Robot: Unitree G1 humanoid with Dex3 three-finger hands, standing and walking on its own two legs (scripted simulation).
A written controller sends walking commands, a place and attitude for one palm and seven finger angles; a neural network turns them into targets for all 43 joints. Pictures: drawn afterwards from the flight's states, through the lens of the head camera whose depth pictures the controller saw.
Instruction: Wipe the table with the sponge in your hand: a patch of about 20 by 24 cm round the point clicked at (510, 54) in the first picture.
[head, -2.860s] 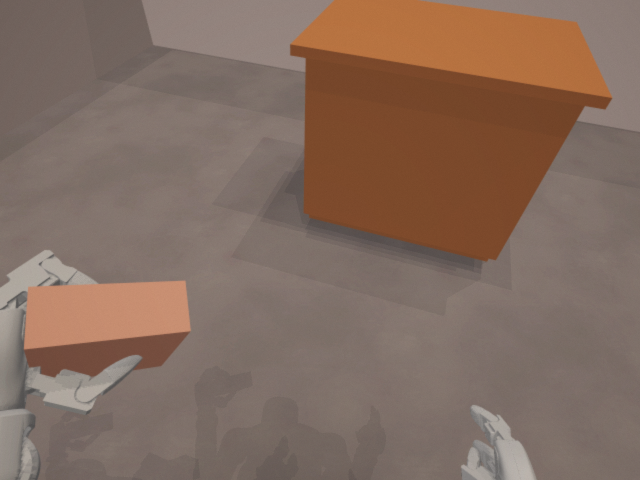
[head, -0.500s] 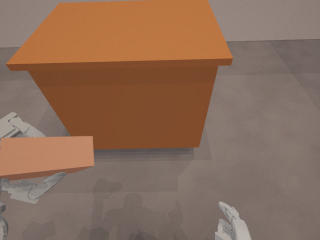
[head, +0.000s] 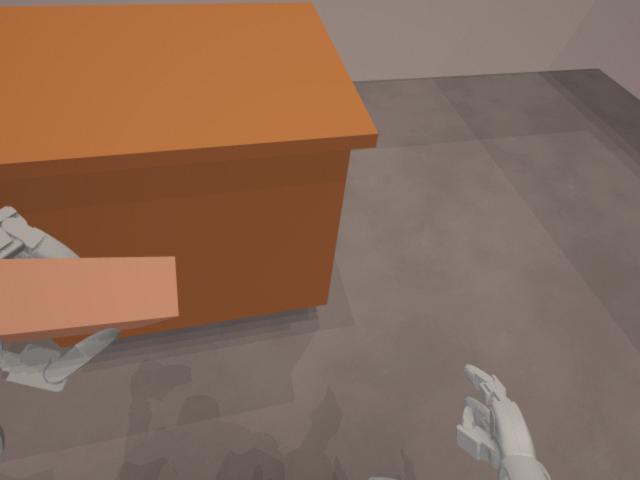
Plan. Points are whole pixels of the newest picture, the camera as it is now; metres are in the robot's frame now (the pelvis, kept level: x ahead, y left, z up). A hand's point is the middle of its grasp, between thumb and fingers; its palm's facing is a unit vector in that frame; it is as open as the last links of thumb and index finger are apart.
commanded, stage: turn to face it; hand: left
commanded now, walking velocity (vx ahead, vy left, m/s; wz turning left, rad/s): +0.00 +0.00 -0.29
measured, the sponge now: (106, 300) +0.23 +0.21 +0.17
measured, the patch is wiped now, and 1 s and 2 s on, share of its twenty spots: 0.00 0.00 0.00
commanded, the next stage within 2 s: take the last steps up to it in 0.16 s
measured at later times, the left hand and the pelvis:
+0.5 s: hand (213, 346) +0.19 +0.11 +0.18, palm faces +0.26 -0.80 -0.54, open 9.4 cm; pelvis -0.05 -0.09 +0.00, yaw -6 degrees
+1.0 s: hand (121, 437) +0.13 +0.16 +0.18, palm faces +0.36 -0.81 -0.46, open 9.4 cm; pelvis -0.10 -0.07 +0.00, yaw -3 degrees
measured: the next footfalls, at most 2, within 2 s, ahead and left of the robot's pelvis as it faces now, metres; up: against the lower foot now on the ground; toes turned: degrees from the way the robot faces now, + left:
right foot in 0.20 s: +0.05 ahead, -0.15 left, +0.00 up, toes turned -10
left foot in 0.88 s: -0.05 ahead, +0.05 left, +0.00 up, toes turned +3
